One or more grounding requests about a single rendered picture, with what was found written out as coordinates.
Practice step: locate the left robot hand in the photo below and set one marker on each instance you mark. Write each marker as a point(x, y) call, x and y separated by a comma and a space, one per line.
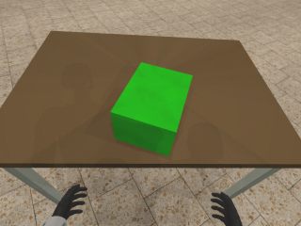
point(64, 207)

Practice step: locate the left robot forearm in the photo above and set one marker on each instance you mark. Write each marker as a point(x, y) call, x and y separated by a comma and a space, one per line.
point(55, 221)

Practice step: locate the right robot hand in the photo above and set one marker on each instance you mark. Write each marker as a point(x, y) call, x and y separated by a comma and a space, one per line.
point(231, 216)

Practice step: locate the table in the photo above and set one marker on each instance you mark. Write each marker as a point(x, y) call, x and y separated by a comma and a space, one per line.
point(58, 115)

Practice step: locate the carton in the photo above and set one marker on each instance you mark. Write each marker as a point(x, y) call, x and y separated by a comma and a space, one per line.
point(148, 111)

